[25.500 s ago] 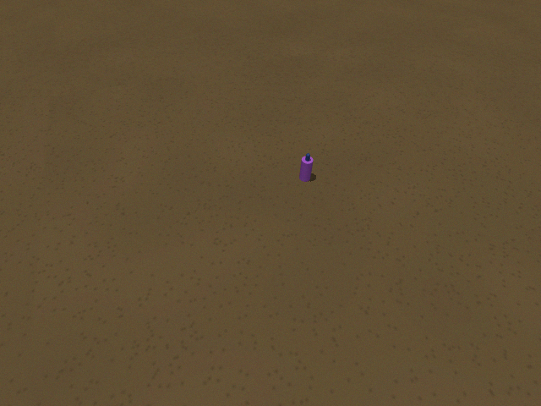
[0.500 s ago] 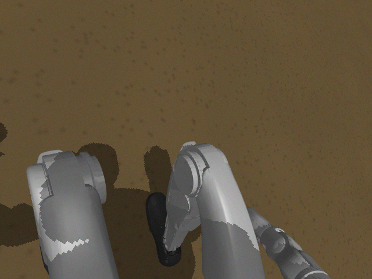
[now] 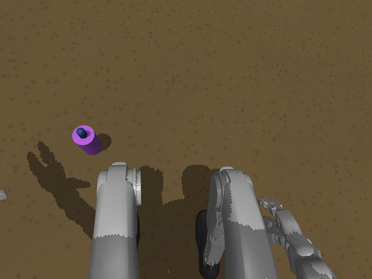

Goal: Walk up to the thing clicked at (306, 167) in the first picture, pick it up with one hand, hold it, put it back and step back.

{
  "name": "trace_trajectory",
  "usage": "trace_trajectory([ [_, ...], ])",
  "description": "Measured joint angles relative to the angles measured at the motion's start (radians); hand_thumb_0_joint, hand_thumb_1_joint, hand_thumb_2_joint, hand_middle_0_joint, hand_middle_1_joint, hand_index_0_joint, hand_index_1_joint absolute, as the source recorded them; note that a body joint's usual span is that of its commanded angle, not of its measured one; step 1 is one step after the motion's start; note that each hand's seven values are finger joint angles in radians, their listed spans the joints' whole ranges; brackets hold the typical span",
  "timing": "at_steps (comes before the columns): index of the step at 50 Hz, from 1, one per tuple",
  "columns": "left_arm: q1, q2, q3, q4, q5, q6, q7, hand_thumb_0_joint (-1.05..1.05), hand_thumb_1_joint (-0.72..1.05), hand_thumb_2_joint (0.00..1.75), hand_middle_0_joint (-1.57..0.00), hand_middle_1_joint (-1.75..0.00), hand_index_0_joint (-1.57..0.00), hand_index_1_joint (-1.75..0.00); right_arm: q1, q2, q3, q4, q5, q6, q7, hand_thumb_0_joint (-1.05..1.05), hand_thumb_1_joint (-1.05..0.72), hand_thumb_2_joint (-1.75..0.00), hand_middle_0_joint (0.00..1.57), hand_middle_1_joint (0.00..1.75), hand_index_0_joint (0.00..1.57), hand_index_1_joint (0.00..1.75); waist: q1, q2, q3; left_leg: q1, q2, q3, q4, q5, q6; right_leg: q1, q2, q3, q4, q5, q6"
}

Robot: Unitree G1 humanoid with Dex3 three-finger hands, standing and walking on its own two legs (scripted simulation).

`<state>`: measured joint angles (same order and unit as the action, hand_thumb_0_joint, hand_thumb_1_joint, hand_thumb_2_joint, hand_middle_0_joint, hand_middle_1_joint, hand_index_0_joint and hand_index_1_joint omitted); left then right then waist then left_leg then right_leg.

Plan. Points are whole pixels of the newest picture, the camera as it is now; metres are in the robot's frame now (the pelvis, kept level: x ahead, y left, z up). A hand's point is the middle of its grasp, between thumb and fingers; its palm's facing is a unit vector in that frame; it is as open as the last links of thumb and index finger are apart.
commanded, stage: home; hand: left
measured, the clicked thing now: (87, 139) +0.43 +0.29 -0.29
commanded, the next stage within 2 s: none
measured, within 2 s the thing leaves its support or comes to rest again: neither
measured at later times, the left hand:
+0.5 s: hand out of the picture +0.24 +0.28 +0.14, palm faces +0.31 -0.85 -0.43, open 17.6 cm
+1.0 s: hand out of the picture +0.24 +0.21 +0.29, palm faces +0.24 -0.92 -0.30, open 17.4 cm
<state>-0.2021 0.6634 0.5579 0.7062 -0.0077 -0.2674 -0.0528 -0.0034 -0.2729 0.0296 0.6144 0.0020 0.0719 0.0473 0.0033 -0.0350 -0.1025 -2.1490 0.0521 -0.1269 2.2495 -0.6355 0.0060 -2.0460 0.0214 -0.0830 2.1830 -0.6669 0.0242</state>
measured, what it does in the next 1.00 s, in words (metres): rises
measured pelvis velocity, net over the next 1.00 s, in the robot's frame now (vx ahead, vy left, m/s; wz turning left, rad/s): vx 0.09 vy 0.01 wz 0.13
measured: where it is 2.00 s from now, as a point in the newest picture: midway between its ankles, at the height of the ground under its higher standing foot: (168, 256)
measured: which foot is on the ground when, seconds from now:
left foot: down 0.00-1.00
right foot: down 0.00-1.00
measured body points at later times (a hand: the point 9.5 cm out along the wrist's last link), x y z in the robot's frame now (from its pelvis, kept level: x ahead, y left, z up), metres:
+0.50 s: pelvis +0.05 -0.01 +0.23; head +0.16 +0.03 +0.67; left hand +0.22 +0.33 +0.16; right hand +0.27 -0.24 +0.14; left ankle +0.10 +0.13 -0.35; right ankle +0.11 -0.13 -0.35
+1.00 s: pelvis +0.09 +0.01 +0.34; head +0.11 +0.02 +0.79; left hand +0.22 +0.26 +0.31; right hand +0.28 -0.20 +0.26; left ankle +0.09 +0.13 -0.35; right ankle +0.11 -0.13 -0.35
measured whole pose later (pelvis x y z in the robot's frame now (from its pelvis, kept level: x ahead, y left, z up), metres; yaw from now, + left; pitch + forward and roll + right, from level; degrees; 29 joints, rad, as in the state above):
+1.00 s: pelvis +0.09 +0.01 +0.34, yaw +8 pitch +9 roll -3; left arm 0.49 0.22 -0.02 -0.07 -0.02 0.28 0.17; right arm 0.30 -0.18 0.04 0.48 0.02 -0.08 -0.19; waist -0.03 0.04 -0.15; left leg -0.68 0.04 -0.03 1.00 -0.48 0.00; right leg -0.61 -0.01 -0.04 0.94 -0.48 0.02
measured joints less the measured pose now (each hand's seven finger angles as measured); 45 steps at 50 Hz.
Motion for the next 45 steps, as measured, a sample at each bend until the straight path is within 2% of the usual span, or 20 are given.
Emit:
trace_trajectory([
  [6, 0.123, -0.118, -0.104, -0.203, 0.006, 0.159, 0.056, -0.01, -0.53, 0.05, -0.06, -0.06, -0.06, -0.06, 0.045, 0.005, -0.030, -0.022, 0.030, 0.019, -0.023, 0.01, -0.91, -0.90, 0.21, 0.30, 0.20, 0.30, 0.018, 0.027, -0.019, 0.116, 0.002, 0.033, -0.159, 0.008, -0.011, 0.092, -0.008, 0.021, -0.133, 0.005, -0.010],
  [11, 0.217, -0.206, -0.177, -0.354, -0.005, 0.258, 0.105, -0.02, -0.55, 0.04, -0.06, -0.06, -0.06, -0.06, 0.069, 0.023, -0.037, -0.041, 0.042, 0.022, -0.062, 0.01, -0.90, -0.90, 0.21, 0.30, 0.20, 0.30, 0.007, 0.030, -0.031, 0.276, 0.003, 0.045, -0.315, 0.014, -0.024, 0.240, -0.012, 0.024, -0.275, 0.008, -0.024],
  [18, 0.315, -0.275, -0.257, -0.417, -0.016, 0.358, 0.167, -0.01, -0.57, 0.03, -0.06, -0.05, -0.06, -0.05, 0.100, 0.038, -0.039, -0.067, 0.045, -0.016, -0.122, 0.01, -0.90, -0.90, 0.21, 0.30, 0.20, 0.30, -0.017, 0.035, -0.062, 0.554, 0.005, 0.059, -0.542, 0.027, -0.030, 0.513, -0.013, 0.026, -0.498, 0.022, -0.031],
  [27, 0.420, -0.350, -0.384, -0.438, -0.009, 0.464, 0.220, -0.01, -0.58, 0.02, -0.05, -0.05, -0.06, -0.05, 0.163, 0.039, -0.028, -0.096, 0.042, -0.085, -0.185, 0.01, -0.90, -0.90, 0.20, 0.30, 0.20, 0.30, -0.034, 0.044, -0.083, 0.919, -0.001, 0.069, -0.833, 0.072, -0.027, 0.886, -0.019, 0.023, -0.804, 0.073, -0.024],
  [36, 0.549, -0.408, -0.502, -0.583, -0.010, 0.546, 0.251, -0.01, -0.54, 0.05, -0.06, -0.06, -0.06, -0.06, 0.253, 0.063, -0.008, -0.115, 0.032, -0.117, -0.231, 0.01, -0.90, -0.90, 0.20, 0.30, 0.20, 0.30, -0.045, 0.052, -0.072, 1.246, -0.005, 0.080, -1.087, 0.125, -0.016, 1.224, -0.022, 0.024, -1.083, 0.142, -0.012],
  [41, 0.635, -0.429, -0.555, -0.697, -0.011, 0.558, 0.251, -0.01, -0.52, 0.06, -0.06, -0.06, -0.06, -0.06, 0.296, 0.079, 0.003, -0.126, 0.027, -0.128, -0.241, 0.01, -0.90, -0.90, 0.21, 0.30, 0.20, 0.30, -0.048, 0.069, -0.071, 1.370, -0.007, 0.091, -1.178, 0.143, -0.010, 1.348, -0.023, 0.031, -1.182, 0.167, -0.006],
  [45, 0.676, -0.444, -0.578, -0.752, -0.011, 0.560, 0.238, -0.01, -0.52, 0.06, -0.06, -0.06, -0.06, -0.06, 0.310, 0.088, 0.008, -0.134, 0.024, -0.136, -0.240, 0.01, -0.90, -0.90, 0.21, 0.30, 0.20, 0.30, -0.042, 0.078, -0.063, 1.429, -0.008, 0.098, -1.220, 0.151, -0.008, 1.405, -0.025, 0.037, -1.225, 0.178, -0.004],
])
